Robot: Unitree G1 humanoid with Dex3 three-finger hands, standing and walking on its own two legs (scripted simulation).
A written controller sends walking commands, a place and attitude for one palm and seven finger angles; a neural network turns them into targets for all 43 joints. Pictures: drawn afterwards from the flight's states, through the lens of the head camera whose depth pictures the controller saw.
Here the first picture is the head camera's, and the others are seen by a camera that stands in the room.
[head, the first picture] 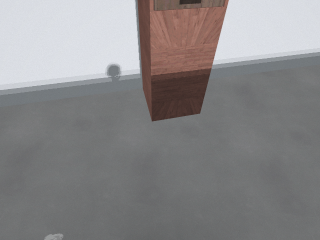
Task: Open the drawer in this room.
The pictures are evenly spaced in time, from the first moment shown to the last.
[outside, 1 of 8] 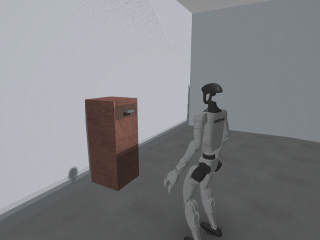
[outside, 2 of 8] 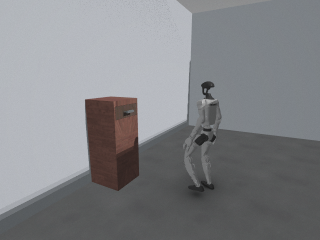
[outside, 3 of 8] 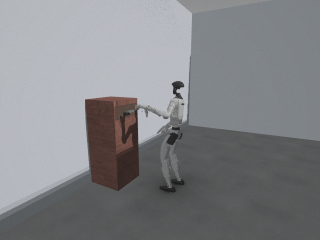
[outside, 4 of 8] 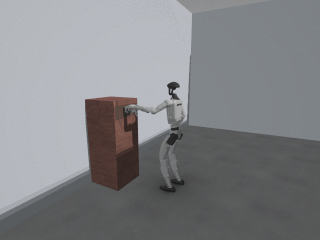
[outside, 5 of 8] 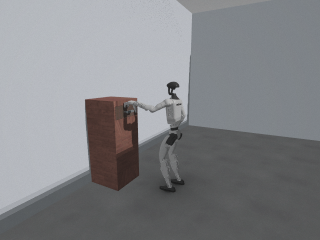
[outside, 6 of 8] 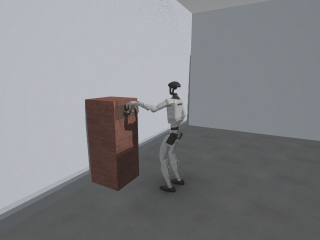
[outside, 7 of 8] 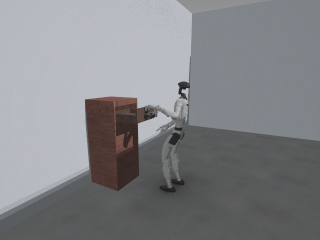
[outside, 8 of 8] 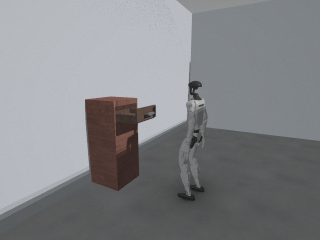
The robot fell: no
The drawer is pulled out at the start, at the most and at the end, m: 0.00 0.30 0.29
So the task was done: yes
